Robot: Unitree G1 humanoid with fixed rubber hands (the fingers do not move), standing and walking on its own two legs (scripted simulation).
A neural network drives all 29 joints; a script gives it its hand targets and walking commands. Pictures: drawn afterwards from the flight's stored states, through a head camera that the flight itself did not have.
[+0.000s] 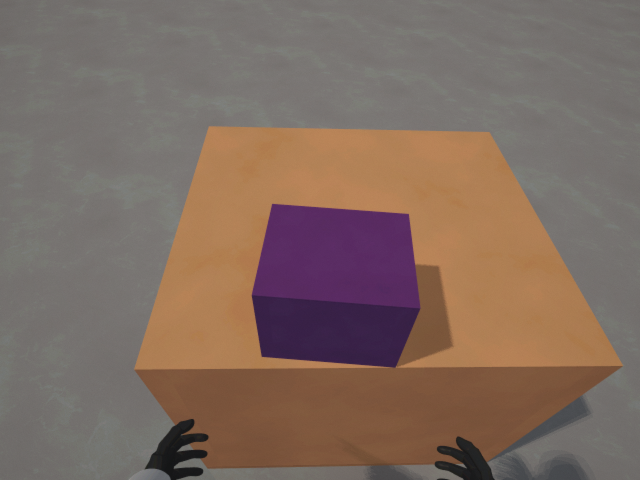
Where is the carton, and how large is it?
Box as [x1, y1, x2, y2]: [252, 204, 419, 367]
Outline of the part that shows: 272,204 252,291 252,299 261,355 269,357 395,367 419,310 419,300 408,214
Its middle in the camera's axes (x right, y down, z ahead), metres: +0.02 +0.07 +0.63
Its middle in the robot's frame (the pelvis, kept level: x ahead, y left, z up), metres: +0.43 +0.01 -0.04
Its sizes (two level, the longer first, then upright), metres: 0.219 0.177 0.177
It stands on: a pedestal, 0.66 m high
